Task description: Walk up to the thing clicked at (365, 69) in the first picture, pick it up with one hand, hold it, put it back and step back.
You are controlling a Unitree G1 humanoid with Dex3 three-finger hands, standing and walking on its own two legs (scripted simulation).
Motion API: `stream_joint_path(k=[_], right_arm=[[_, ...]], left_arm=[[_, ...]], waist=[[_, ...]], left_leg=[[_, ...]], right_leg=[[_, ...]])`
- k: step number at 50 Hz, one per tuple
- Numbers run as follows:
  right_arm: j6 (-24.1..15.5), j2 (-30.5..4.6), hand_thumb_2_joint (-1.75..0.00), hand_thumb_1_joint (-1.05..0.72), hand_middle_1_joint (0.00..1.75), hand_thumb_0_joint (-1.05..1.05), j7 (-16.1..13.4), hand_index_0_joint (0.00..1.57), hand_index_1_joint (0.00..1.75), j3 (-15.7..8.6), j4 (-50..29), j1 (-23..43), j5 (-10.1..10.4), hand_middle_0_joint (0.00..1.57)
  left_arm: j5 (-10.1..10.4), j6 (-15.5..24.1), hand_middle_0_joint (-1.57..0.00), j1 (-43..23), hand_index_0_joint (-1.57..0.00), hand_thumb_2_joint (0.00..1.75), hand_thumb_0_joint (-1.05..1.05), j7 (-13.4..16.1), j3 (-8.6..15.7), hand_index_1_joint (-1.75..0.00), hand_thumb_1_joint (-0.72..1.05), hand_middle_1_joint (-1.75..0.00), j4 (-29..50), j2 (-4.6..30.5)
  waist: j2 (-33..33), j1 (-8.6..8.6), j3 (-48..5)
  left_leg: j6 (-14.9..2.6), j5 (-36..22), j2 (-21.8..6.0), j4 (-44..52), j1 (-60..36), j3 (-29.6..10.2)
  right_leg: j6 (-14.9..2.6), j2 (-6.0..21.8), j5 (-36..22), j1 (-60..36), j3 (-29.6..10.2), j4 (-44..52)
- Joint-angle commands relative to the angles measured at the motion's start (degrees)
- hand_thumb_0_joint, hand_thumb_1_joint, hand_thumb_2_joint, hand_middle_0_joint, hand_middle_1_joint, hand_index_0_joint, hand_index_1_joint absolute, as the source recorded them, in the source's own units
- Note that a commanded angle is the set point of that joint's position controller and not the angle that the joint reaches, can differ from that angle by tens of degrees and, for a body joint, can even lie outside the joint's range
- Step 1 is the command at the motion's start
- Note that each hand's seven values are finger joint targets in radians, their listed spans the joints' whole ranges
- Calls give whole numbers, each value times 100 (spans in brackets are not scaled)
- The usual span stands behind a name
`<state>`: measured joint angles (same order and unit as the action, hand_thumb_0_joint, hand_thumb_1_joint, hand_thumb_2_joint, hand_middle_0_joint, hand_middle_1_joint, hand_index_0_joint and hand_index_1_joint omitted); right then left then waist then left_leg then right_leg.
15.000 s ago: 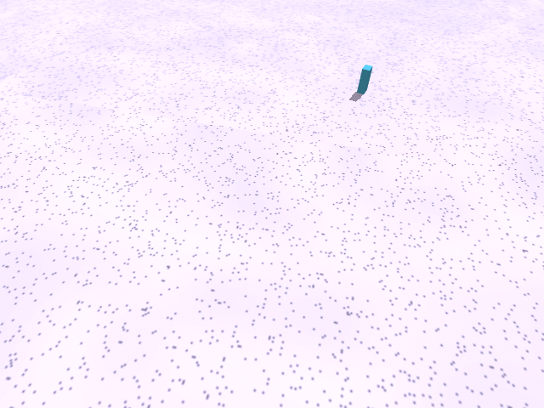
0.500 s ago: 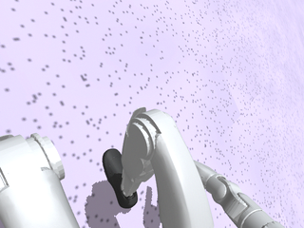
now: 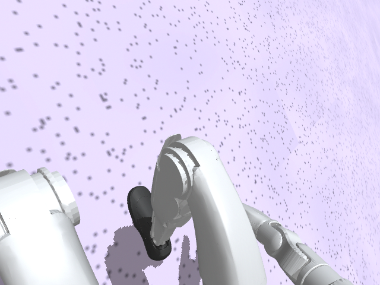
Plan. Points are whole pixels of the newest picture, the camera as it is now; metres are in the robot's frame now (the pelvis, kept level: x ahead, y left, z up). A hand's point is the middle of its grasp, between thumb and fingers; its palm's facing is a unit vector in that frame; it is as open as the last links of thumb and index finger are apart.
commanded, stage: close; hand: left
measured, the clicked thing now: out of the picture +0.45 +0.30 -0.20
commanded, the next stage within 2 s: settle in 0.34 s
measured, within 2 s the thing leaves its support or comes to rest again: leaves its support in 0.60 s
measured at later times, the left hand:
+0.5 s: hand out of the picture +0.42 +0.30 -0.18, palm faces +0.42 -0.91 +0.02, open 9.8 cm
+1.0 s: hand out of the picture +0.41 +0.33 -0.11, palm faces +0.42 -0.91 +0.01, open 9.7 cm
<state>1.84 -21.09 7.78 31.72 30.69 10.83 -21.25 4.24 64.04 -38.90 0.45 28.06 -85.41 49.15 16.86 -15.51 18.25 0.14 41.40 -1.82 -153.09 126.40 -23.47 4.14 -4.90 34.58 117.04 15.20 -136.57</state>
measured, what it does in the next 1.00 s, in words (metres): stands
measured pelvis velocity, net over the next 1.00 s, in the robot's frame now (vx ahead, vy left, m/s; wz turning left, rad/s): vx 0.00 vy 0.00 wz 0.03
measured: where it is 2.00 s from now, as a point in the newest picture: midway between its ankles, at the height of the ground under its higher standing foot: (108, 265)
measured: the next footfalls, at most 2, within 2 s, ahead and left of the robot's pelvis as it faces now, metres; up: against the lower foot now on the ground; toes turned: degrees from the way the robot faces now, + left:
none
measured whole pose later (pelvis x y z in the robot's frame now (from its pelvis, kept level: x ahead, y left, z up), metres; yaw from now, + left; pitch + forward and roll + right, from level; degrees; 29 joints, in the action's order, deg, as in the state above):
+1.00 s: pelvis +0.00 +0.00 +0.01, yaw +2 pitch +16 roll -17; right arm 3.0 -20.1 8.2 23.7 32.1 5.3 -16.7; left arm 6.1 53.7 -34.4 -2.8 27.1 -66.3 42.7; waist 12.0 -11.9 11.2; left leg -0.5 40.5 -1.7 -149.9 127.9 -19.7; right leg 3.3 -3.3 35.6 118.4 13.0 -135.7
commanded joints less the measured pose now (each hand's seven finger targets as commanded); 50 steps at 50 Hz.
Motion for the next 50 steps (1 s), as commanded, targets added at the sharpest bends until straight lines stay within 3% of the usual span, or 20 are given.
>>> stream_joint_path(k=[1,3,11,16,21,23,26,31,41,50], right_arm=[[100,-2113,-91,-90,30,0,-96,20,30,-724,-28,-169,-38,20],[90,-2127,-91,-90,30,0,-94,20,30,-729,-20,-187,-34,20],[74,-2125,-91,-90,30,0,-86,20,30,-747,16,-163,-19,20],[81,-2139,-91,-91,30,0,-85,20,30,-741,3,-171,-6,20],[102,-2110,-91,-91,30,0,-98,20,30,-746,-11,-138,-8,20],[101,-2100,-91,-91,30,0,-103,20,30,-746,-26,-121,-17,20],[89,-2115,-91,-91,30,0,-95,20,30,-785,-3,-151,-2,20],[65,-2103,-91,-91,30,0,-93,20,30,-851,13,-237,23,20],[131,-2038,-91,-91,30,0,-71,20,30,-1231,21,-482,219,20],[137,-1801,-91,-91,30,0,-61,20,30,-1731,10,-891,591,20]], left_arm=[[19,430,-80,-1216,-76,87,0,51,53,-81,52,-78,864,1071],[57,409,-86,-1138,-82,93,0,66,107,-87,56,-84,809,993],[54,403,-107,-1023,-103,113,0,-16,-93,-112,58,-109,813,770],[123,404,-117,-953,-114,120,0,6,98,-123,51,-120,786,939],[61,403,-130,-934,-127,128,0,2,124,-136,45,-133,864,987],[73,398,-127,-943,-124,134,0,-12,128,-144,37,-140,923,1012],[103,392,-135,-1045,-132,142,0,-59,74,-153,35,-148,1022,924],[160,354,-135,-1072,-133,142,0,-103,121,-154,29,-149,1327,920],[92,-150,-137,-880,-135,142,0,-260,34,-155,30,-151,2226,662],[241,-857,-136,-855,-134,140,0,-440,-195,-154,27,-150,3342,175]], waist=[[-3323,-649,-3102],[-3230,-661,-3097],[-3281,-667,-3079],[-3244,-579,-3074],[-3445,-570,-3039],[-3381,-556,-3078],[-3375,-628,-2992],[-3435,-560,-3241],[-3915,-255,-3598],[-3721,-5,-4145]], left_leg=[[128,-738,-333,1950,-2137,586],[121,-722,-329,1959,-2112,567],[153,-828,-335,2011,-2182,503],[144,-768,-342,2005,-2147,538],[182,-772,-366,2085,-2258,519],[148,-750,-361,2011,-2193,564],[147,-634,-365,2076,-2193,530],[140,-670,-355,2071,-2259,560],[234,-859,-333,2410,-2563,626],[98,-586,-211,2532,-2239,934]], right_leg=[[-419,-173,-957,-1477,599,869],[-405,-168,-949,-1503,620,880],[-419,-157,-1024,-1450,662,789],[-423,-173,-952,-1473,638,837],[-437,-159,-921,-1397,647,790],[-436,-179,-921,-1420,618,811],[-426,-158,-840,-1351,631,821],[-426,-155,-899,-1453,588,821],[-494,-59,-938,-1122,480,727],[-540,-9,-784,-1029,196,961]])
